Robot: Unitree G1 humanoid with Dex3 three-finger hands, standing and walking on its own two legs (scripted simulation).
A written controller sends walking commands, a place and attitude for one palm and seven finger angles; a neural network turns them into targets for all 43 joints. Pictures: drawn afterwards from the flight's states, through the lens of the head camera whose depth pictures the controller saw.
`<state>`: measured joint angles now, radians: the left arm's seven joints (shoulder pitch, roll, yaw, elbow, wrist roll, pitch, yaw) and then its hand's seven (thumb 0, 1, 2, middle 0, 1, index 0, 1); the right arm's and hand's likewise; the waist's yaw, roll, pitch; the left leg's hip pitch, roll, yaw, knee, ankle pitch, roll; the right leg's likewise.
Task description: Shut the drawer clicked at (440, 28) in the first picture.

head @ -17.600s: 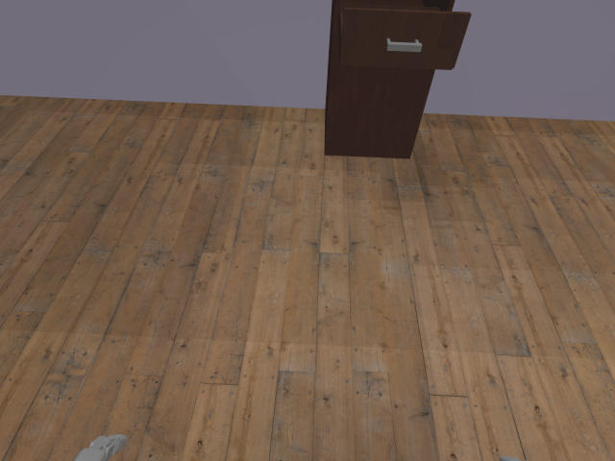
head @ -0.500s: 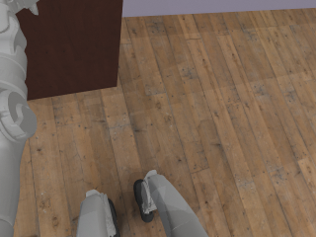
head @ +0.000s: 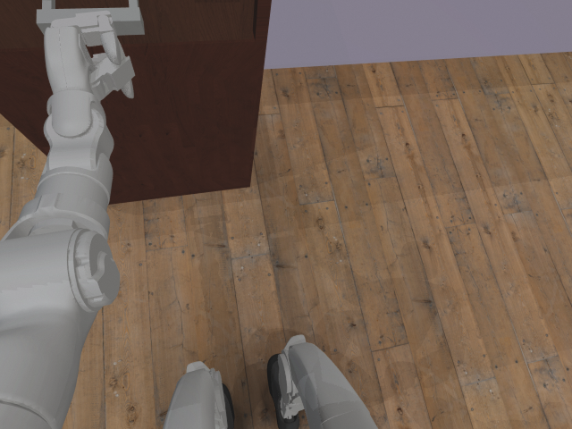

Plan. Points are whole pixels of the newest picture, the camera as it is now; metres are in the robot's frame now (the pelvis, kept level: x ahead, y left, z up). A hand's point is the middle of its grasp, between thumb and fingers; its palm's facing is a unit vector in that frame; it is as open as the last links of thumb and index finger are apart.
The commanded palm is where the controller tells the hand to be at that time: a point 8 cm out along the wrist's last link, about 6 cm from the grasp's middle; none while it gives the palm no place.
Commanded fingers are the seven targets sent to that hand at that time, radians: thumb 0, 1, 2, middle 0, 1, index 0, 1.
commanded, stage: draw the hand back to the body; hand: left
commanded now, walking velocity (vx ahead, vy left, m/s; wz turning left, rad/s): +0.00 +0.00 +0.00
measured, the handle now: (92, 8) +0.65 +0.15 +0.05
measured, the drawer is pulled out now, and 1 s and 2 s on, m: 0.00 0.00 0.00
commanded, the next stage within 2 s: step back with the hand held close in 1.34 s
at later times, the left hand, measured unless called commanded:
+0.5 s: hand (8, 167) +0.40 +0.18 +0.14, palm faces +0.01 -1.00 -0.06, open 3.3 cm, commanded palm +0.37 +0.23 +0.16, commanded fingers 0.00 0.90 0.90 -1.40 -1.60 -1.40 -1.60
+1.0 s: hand out of the picture +0.24 +0.25 +0.24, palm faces +0.30 -0.90 -0.31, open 3.3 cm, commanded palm +0.19 +0.29 +0.25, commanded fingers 0.00 0.90 0.90 -1.40 -1.60 -1.40 -1.60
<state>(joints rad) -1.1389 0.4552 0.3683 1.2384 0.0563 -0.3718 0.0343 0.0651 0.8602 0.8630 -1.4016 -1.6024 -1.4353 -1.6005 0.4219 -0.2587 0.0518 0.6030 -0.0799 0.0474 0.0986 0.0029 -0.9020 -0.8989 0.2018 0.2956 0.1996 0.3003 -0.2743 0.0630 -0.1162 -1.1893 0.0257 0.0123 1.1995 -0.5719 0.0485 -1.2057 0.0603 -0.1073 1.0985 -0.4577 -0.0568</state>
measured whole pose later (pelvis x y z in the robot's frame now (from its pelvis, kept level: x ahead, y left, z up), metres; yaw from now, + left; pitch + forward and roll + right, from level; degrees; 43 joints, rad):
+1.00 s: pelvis +0.02 +0.03 +0.10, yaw +1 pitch -3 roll -1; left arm 0.33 0.32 0.16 -0.31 -0.07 -0.01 0.08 0.02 0.89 0.90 -1.40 -1.60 -1.40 -1.60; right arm 0.19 -0.22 0.08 0.57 0.01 -0.01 -0.05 0.01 -0.90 -0.90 0.20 0.30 0.20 0.30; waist 0.06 0.06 -0.01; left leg -0.08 -0.06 0.00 0.44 -0.31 0.07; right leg -0.14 0.02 -0.03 0.42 -0.24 -0.01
